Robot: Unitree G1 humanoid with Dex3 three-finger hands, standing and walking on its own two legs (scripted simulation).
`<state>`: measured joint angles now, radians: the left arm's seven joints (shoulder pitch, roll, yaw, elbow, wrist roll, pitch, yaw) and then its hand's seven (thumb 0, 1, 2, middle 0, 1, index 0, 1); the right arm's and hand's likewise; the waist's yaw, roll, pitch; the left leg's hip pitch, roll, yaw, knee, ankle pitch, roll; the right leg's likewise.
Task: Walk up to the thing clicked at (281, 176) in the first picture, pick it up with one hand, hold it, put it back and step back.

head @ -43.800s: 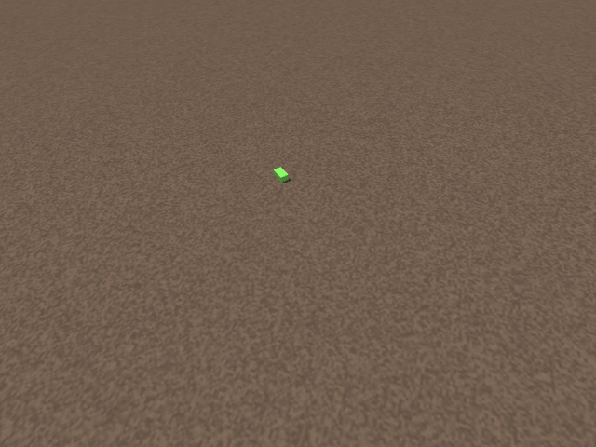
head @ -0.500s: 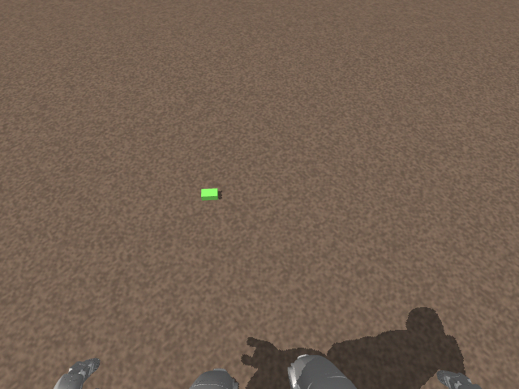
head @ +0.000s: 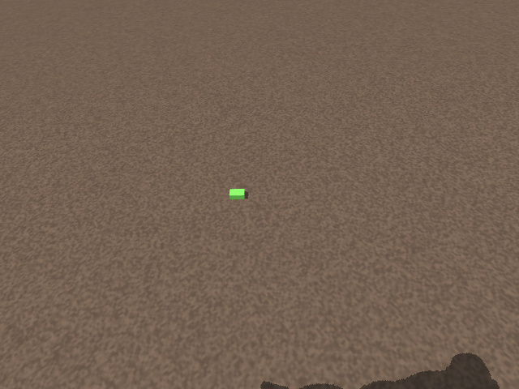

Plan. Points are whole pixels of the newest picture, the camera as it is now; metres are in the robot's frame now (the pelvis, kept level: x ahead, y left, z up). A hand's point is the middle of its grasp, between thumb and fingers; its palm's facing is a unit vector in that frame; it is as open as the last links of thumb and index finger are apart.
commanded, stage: step back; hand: left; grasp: from above
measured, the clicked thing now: (237, 194) +1.10 +0.20 -0.74
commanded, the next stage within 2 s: stand in 0.80 s
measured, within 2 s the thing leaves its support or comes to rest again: neither
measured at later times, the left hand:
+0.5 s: hand out of the picture +0.10 +0.26 -0.14, palm faces +0.02 -0.92 -0.39, open 7.4 cm
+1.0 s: hand out of the picture +0.14 +0.27 -0.14, palm faces -0.02 -0.94 -0.34, open 7.4 cm
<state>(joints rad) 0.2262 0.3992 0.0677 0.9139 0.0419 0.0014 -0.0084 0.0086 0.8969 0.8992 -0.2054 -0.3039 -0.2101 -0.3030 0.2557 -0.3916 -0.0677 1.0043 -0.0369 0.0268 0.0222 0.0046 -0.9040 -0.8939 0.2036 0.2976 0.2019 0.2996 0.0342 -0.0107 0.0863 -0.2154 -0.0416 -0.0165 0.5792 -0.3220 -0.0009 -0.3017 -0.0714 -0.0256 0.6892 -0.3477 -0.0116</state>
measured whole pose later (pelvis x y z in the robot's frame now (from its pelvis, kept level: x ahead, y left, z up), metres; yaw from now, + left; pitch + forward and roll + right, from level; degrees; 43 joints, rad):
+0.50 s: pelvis +0.03 -0.01 +0.00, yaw +1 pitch -3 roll +1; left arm 0.20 0.36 0.04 0.97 0.02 -0.05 0.00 0.01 0.90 0.90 -0.21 -0.30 -0.21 -0.30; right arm 0.19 -0.40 -0.06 1.00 -0.02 0.00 0.01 0.00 -0.90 -0.89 0.20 0.30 0.20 0.30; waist 0.03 0.03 0.09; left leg -0.34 0.02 -0.02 0.69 -0.38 0.00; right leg -0.25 -0.03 -0.05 0.63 -0.33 -0.01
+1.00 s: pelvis +0.05 +0.02 +0.02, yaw -1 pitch -3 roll +0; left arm 0.08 0.36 0.00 1.11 0.00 -0.03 -0.01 0.01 0.90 0.90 -0.20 -0.30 -0.21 -0.30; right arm 0.04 -0.34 -0.01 1.11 -0.01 -0.02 0.02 0.00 -0.90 -0.89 0.21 0.30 0.20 0.30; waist 0.02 0.00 0.07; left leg -0.18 0.02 0.03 0.41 -0.18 0.00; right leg -0.11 -0.04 -0.02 0.39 -0.23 0.03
